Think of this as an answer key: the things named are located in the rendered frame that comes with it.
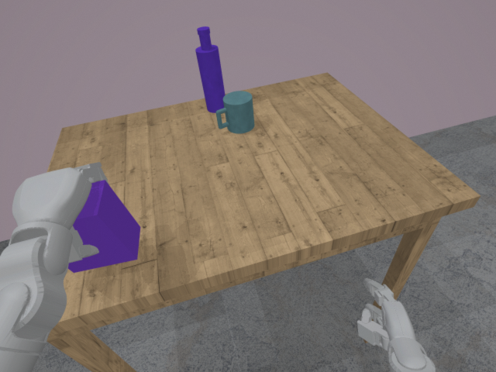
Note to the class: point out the left robot forearm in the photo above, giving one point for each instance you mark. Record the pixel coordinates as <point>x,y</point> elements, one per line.
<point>32,295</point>

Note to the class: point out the sponge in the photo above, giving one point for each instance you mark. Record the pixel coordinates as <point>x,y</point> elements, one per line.
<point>104,222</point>

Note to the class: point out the table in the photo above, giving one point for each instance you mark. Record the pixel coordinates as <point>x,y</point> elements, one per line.
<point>321,173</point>

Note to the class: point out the robot left hand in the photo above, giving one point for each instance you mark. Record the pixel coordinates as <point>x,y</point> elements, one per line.
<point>58,197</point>

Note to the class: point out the right robot forearm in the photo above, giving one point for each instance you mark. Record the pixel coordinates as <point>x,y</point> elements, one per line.
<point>407,355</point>

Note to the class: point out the robot right hand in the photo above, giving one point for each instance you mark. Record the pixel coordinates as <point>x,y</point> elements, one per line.
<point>389,323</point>

